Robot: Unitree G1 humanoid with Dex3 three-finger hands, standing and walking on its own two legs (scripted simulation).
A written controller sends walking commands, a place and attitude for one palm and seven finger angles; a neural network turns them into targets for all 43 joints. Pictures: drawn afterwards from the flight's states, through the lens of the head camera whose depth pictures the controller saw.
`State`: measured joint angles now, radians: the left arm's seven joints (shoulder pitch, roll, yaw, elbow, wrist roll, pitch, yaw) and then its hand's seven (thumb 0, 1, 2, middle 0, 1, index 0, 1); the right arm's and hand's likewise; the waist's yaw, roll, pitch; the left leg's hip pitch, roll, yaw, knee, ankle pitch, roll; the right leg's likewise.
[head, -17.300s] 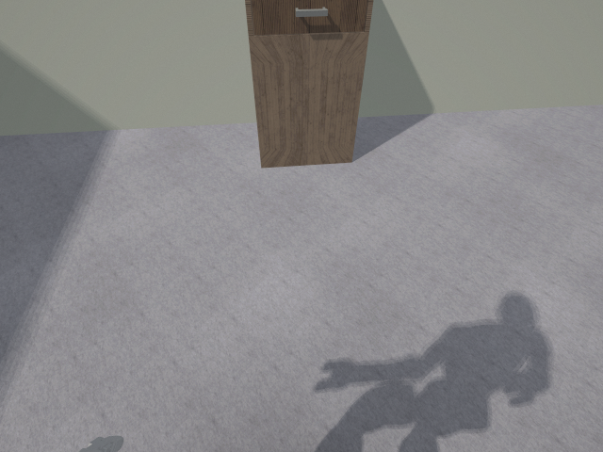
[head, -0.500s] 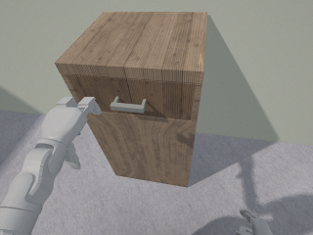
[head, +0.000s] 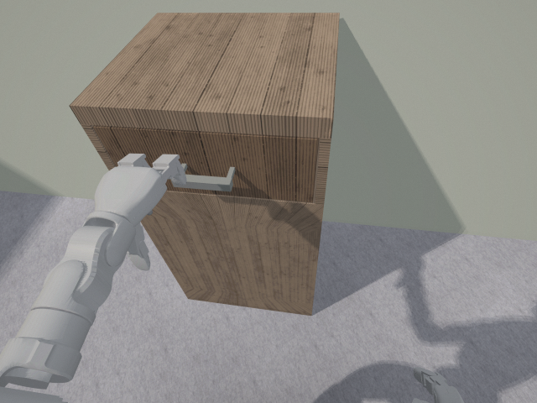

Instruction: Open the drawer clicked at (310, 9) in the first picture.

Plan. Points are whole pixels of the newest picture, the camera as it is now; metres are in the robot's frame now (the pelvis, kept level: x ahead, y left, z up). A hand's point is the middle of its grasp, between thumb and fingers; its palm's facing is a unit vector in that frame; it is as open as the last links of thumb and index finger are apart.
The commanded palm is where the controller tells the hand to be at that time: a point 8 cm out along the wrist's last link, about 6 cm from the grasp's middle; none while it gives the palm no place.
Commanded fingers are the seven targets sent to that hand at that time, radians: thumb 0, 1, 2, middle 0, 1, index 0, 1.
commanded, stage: move the hooked fingers above the handle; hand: left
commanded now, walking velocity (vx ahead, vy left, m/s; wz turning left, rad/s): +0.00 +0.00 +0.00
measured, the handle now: (204, 176) +0.53 +0.20 +0.00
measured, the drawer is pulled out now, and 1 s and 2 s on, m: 0.00 0.00 0.00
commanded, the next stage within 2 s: lower the fingers behind the handle in 1.74 s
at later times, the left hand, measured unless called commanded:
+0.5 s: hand (179, 193) +0.41 +0.20 +0.08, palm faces +0.01 -0.05 -1.00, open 13.8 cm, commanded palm +0.39 +0.21 +0.13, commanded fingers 0.00 -0.50 0.30 -0.30 -1.20 -0.30 -1.20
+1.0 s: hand (197, 178) +0.46 +0.18 +0.06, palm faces -0.04 -0.03 -1.00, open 13.8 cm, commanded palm +0.45 +0.19 +0.11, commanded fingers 0.00 -0.50 0.30 -0.30 -1.20 -0.30 -1.20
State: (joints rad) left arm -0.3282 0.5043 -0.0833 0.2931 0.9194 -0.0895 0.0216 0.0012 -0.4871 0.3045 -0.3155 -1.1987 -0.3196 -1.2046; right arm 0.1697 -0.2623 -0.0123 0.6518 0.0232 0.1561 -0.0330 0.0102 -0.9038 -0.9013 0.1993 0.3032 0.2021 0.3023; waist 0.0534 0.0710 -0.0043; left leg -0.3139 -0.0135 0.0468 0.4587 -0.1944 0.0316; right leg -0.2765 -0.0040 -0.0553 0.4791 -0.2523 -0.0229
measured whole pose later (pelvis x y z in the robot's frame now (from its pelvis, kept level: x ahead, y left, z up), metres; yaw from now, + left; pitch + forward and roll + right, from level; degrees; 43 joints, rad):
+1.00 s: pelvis +0.02 +0.00 -0.01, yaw +0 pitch +10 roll +0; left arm -0.66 0.44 -0.14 0.75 1.01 -0.09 0.15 0.00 -0.49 0.30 -0.32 -1.20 -0.32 -1.20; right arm 0.28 -0.26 -0.06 0.68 0.02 0.18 -0.04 0.01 -0.90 -0.90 0.20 0.30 0.20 0.30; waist -0.02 0.05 -0.08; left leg -0.49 0.00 0.05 0.59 -0.28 0.03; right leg -0.45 0.00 -0.05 0.61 -0.34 -0.03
